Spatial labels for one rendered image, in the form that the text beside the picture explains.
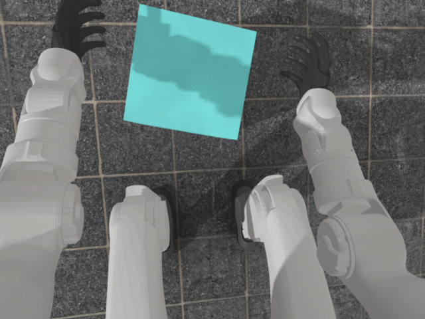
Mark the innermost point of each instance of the left robot forearm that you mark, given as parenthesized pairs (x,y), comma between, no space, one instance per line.
(49,125)

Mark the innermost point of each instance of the robot shin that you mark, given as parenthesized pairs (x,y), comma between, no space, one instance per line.
(269,180)
(130,191)

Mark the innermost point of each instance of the right robot forearm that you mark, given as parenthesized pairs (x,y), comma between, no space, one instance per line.
(340,187)

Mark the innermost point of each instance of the left robot upper arm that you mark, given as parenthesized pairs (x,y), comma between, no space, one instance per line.
(38,218)

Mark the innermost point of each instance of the carton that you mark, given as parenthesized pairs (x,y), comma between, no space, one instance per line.
(188,74)

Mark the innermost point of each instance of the robot left shin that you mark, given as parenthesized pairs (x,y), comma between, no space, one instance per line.
(130,191)

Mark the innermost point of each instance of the right robot upper arm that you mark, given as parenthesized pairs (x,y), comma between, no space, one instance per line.
(366,252)

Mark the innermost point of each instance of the robot right hand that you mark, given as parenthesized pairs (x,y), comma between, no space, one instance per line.
(316,74)

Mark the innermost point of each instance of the robot left hand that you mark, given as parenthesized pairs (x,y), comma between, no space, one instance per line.
(67,32)

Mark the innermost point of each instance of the robot right shin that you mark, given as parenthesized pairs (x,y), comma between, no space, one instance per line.
(269,180)

